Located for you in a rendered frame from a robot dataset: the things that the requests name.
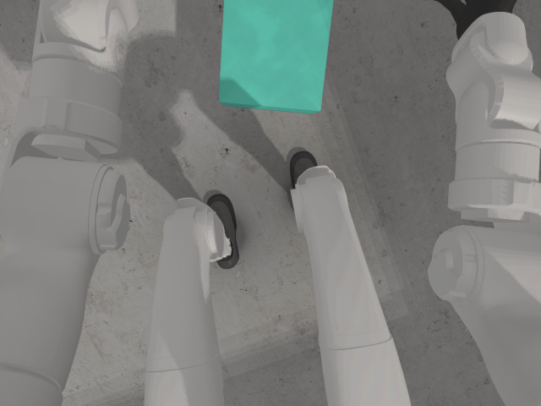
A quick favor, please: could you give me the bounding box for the robot right shin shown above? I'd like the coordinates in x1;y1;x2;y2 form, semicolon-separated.
297;166;348;204

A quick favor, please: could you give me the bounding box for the left robot upper arm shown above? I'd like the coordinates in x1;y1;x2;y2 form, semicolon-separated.
0;156;130;406

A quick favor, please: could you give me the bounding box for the robot right forearm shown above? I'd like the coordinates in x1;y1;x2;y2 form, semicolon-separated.
445;12;541;238

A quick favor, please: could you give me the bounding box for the carton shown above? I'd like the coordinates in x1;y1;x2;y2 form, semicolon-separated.
219;0;334;114

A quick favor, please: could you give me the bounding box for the right robot upper arm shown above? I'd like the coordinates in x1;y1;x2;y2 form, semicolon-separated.
428;225;541;406

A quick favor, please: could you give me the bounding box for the right robot hand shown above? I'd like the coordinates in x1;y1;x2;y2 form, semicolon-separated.
435;0;517;41

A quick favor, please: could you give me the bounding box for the robot left forearm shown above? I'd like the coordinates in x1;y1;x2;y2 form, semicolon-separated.
0;0;139;241

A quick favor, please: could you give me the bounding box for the robot right foot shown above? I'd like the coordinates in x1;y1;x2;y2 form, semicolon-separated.
290;151;318;189

